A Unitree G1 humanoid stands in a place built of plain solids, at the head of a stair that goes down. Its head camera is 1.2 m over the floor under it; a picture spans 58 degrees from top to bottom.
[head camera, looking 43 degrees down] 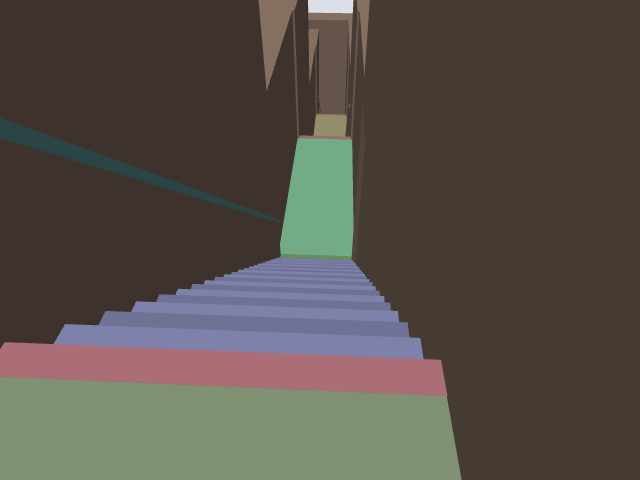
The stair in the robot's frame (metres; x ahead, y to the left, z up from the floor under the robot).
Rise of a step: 0.21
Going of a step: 0.23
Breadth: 1.40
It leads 3 degrees to the right of straight ahead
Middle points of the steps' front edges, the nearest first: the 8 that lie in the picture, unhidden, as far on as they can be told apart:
0.77 0.32 0.00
1.00 0.31 -0.21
1.22 0.30 -0.42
1.45 0.29 -0.63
1.67 0.28 -0.84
1.90 0.27 -1.05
2.13 0.26 -1.26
2.35 0.25 -1.47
